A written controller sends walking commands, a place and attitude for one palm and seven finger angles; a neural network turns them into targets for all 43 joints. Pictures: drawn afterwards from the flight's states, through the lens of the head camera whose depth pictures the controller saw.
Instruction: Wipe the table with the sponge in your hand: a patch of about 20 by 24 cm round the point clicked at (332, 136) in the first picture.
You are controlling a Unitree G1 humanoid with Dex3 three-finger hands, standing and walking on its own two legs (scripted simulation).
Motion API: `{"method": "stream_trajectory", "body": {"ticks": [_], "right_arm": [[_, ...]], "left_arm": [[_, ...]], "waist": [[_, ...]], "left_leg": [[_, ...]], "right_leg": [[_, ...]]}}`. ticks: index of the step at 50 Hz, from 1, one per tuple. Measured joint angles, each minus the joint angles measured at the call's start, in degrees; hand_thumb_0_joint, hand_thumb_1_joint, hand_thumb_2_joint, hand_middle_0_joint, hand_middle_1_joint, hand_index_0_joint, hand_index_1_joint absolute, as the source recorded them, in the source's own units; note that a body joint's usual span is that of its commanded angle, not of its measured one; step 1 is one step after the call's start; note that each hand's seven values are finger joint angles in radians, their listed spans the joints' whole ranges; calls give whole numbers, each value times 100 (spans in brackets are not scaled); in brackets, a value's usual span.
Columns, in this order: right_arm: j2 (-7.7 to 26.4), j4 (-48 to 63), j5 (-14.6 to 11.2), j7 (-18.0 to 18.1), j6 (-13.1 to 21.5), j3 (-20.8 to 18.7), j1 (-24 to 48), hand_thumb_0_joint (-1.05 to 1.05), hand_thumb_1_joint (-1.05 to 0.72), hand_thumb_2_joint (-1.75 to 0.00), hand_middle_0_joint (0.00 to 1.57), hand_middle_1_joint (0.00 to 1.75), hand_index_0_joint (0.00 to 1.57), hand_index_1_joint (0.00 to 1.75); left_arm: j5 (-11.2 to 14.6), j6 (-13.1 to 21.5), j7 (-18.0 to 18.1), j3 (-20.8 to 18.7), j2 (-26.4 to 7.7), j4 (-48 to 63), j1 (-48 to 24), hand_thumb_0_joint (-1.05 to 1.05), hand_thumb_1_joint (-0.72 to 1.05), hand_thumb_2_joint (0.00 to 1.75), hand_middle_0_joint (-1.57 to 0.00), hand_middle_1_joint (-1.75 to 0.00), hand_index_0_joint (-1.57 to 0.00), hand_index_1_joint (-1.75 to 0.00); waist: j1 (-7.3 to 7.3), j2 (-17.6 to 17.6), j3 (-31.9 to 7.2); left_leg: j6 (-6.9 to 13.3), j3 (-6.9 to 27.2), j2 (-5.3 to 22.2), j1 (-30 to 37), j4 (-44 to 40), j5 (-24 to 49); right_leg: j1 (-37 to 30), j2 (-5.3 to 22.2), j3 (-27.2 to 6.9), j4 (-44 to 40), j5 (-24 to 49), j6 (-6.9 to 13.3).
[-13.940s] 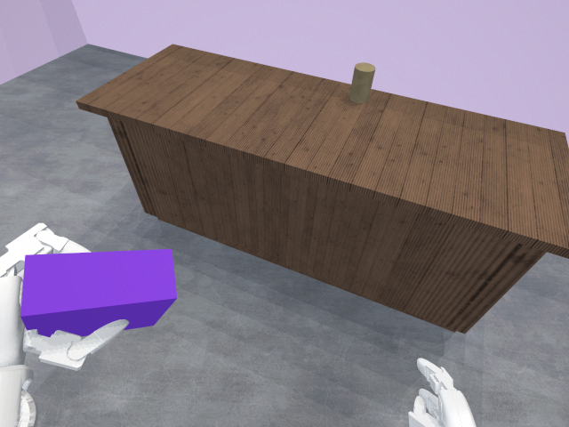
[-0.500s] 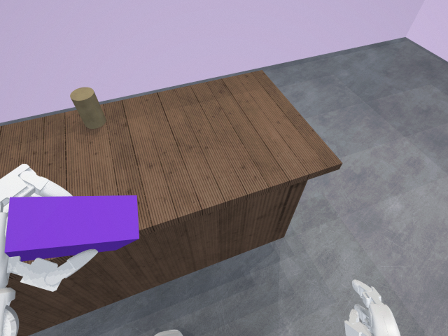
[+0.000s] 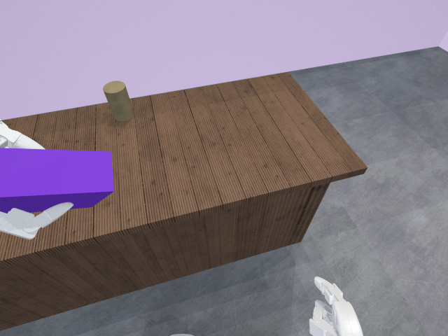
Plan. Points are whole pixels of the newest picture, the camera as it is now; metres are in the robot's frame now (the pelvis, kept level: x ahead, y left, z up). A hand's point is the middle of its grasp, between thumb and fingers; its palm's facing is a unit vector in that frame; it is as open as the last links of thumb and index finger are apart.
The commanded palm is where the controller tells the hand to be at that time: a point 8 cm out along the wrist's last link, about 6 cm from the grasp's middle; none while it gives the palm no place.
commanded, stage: come to a stop and stand still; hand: left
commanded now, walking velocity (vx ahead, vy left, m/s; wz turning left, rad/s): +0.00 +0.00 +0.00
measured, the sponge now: (68, 183) +0.26 +0.25 +0.18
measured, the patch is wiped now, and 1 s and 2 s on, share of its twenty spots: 0.00 0.00 0.00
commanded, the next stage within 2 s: look again from close up in 0.90 s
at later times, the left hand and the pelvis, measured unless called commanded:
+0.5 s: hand (35, 182) +0.25 +0.29 +0.19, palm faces +0.39 -0.86 -0.33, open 9.8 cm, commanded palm +0.19 +0.32 +0.18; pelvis +0.02 +0.04 +0.01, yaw -2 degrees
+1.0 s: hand (30, 185) +0.26 +0.31 +0.16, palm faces +0.37 -0.86 -0.35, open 9.8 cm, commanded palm +0.21 +0.34 +0.18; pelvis +0.04 +0.06 +0.01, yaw -1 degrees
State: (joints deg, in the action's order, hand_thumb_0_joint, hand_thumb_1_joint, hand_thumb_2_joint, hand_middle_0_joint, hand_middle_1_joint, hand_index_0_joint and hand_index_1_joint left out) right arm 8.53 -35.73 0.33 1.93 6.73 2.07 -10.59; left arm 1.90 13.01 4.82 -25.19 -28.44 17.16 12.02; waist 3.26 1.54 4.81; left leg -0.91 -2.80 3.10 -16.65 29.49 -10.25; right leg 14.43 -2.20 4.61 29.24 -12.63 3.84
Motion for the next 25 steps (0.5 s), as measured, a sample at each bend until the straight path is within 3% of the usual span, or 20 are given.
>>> {"method": "stream_trajectory", "body": {"ticks": [3,7,9,13,17,21,25], "right_arm": [[304,129,-89,-68,17,-118,-121,2,-90,-90,20,30,20,30],[620,169,-147,-35,36,-274,-335,2,-90,-90,20,30,20,30],[662,131,-124,29,57,-291,-407,2,-90,-90,20,30,20,30],[603,72,-55,138,139,-265,-438,2,-90,-90,20,30,20,30],[463,123,-25,135,250,-208,-386,2,-90,-90,20,30,19,30],[335,213,-11,47,415,-129,-297,2,-90,-90,20,30,20,30],[200,224,0,-64,455,-32,-230,2,-90,-90,20,30,20,30]], "left_arm": [[167,-164,97,-122,366,-261,216,0,-46,100,-78,-135,-77,-135],[126,-250,65,543,954,120,1090,0,-46,100,-78,-135,-77,-135],[42,-288,8,883,1085,298,1391,0,-46,100,-78,-135,-77,-135],[-67,-287,21,1068,973,476,1367,0,-46,100,-78,-135,-77,-135],[-91,-199,132,747,703,651,947,0,-46,100,-78,-135,-77,-135],[-77,35,210,412,587,918,664,0,-46,100,-78,-135,-77,-135],[-54,197,177,406,645,986,796,0,-46,100,-78,-135,-77,-135]], "waist": [[-155,92,-132],[-192,68,-321],[-166,-78,-360],[-118,-391,-242],[-94,-580,-114],[-133,-565,-74],[-160,-451,-189]], "left_leg": [[58,-62,-50,98,-164,54],[169,14,-166,134,-143,-236],[190,85,-214,128,-108,-333],[180,217,-220,175,-111,-32],[166,226,-212,219,-128,-58],[235,201,-275,225,-203,-51],[326,142,-362,236,-308,-70]], "right_leg": [[-39,40,-68,-70,39,-74],[-117,46,-166,-223,96,-132],[-126,36,-195,-246,104,-130],[-202,-18,-170,-248,90,-130],[-310,-32,-179,-405,144,-191],[-352,24,-210,-556,221,-253],[-362,110,-269,-672,219,-352]]}}
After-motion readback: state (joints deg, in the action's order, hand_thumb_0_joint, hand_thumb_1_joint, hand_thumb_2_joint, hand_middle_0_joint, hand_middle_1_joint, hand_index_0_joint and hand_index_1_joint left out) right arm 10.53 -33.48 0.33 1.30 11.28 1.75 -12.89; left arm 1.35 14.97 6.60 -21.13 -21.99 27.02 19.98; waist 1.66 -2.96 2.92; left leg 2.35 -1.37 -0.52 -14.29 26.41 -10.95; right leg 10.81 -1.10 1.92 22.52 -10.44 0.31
